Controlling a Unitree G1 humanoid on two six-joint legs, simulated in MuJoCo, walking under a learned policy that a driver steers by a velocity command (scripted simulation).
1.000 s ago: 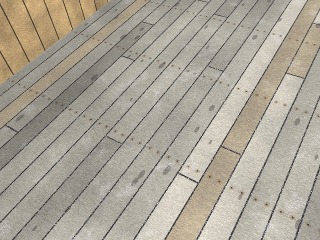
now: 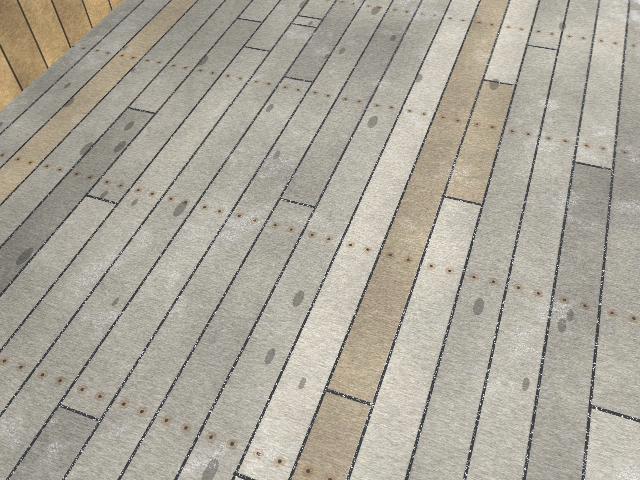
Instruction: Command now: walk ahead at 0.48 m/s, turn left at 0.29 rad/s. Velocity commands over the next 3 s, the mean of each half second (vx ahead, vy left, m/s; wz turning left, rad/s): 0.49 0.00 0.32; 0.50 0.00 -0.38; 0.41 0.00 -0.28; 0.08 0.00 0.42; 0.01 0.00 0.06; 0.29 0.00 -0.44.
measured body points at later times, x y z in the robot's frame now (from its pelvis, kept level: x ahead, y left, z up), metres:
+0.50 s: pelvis +0.29 +0.02 +0.00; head +0.31 +0.03 +0.45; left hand +0.38 +0.29 -0.12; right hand +0.36 -0.24 -0.13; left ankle +0.22 +0.06 -0.74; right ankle +0.48 -0.12 -0.68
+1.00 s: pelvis +0.58 +0.00 +0.00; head +0.62 -0.01 +0.45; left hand +0.60 +0.28 -0.12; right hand +0.73 -0.26 -0.11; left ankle +0.70 +0.17 -0.67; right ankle +0.56 -0.05 -0.74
